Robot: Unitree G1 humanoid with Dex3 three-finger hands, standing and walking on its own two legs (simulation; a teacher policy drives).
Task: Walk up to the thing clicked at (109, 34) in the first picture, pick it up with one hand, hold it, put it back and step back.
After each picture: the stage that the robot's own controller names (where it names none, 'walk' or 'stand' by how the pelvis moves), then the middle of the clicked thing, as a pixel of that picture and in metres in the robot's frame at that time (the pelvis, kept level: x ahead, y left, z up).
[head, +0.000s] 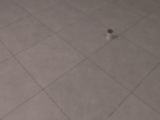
stand; (109, 34) +1.52 -0.34 -0.72
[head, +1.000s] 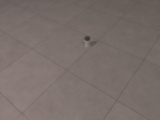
walk; (87, 41) +1.42 +0.05 -0.69
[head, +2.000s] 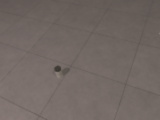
walk; (58, 71) +0.95 +0.32 -0.72
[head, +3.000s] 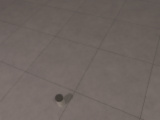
walk; (60, 100) +0.63 +0.27 -0.72
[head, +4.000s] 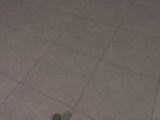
stand; out of the picture +0.44 +0.23 -0.71
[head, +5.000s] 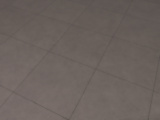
stand; out of the picture +0.40 +0.22 -0.72
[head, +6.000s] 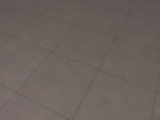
stand; out of the picture +0.39 +0.21 -0.73
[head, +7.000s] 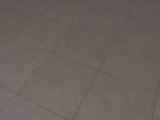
stand; out of the picture +0.39 +0.22 -0.73
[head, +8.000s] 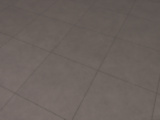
stand; out of the picture +0.38 +0.22 -0.73
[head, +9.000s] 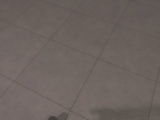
go down; out of the picture +0.39 +0.21 -0.72
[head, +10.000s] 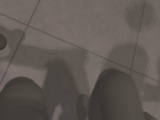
go down; out of the picture +0.47 +0.25 -0.29
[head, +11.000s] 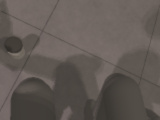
approach; (15, 48) +0.47 +0.24 -0.30
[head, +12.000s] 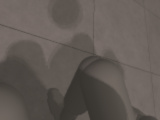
close in; out of the picture +0.45 +0.29 -0.23
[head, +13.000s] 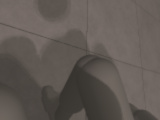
close; out of the picture +0.44 +0.30 -0.23
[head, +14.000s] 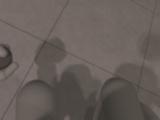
lift; (1, 62) +0.37 +0.27 -0.09
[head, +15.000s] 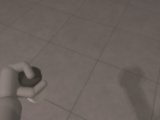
hold; (33, 85) +0.33 +0.17 +0.04
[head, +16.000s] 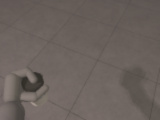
hold; (36, 89) +0.33 +0.17 +0.00
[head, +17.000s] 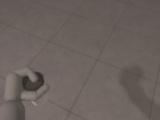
hold; (36, 89) +0.33 +0.17 +0.00
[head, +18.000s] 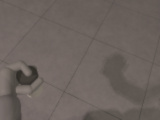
crouch; (31, 82) +0.36 +0.18 -0.05
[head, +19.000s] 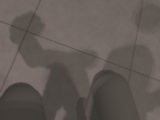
lower; out of the picture +0.48 +0.27 -0.12
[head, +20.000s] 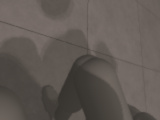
lower; out of the picture +0.43 +0.31 -0.24
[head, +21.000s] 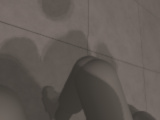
lower; out of the picture +0.43 +0.31 -0.23
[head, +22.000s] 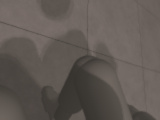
lower; out of the picture +0.43 +0.31 -0.23
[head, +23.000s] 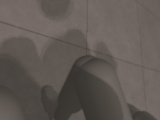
lower; out of the picture +0.43 +0.31 -0.23
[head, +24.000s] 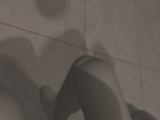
open; out of the picture +0.44 +0.31 -0.23
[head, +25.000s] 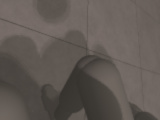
rise; out of the picture +0.43 +0.31 -0.23
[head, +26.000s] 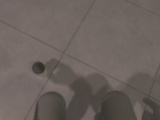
walk; (40, 70) +0.46 +0.22 -0.43
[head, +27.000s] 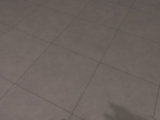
stand; out of the picture +0.39 +0.20 -0.66
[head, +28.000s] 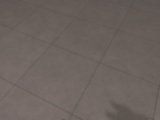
stand; out of the picture +0.39 +0.21 -0.67
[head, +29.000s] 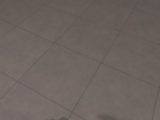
stand; out of the picture +0.40 +0.21 -0.69
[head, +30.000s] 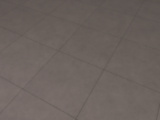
stand; out of the picture +0.40 +0.20 -0.73
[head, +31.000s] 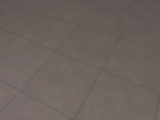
stand; out of the picture +0.38 +0.21 -0.73
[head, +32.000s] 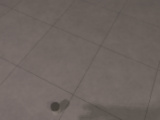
walk; (55, 108) +0.44 +0.17 -0.70
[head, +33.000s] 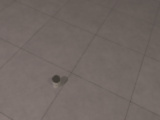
walk; (56, 81) +0.71 +0.16 -0.71
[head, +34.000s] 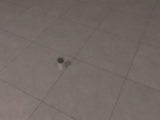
walk; (61, 63) +1.05 +0.26 -0.70
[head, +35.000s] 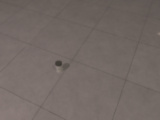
stand; (59, 66) +0.99 +0.22 -0.71
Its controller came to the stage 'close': yes
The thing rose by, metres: 0.70
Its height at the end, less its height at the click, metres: +0.00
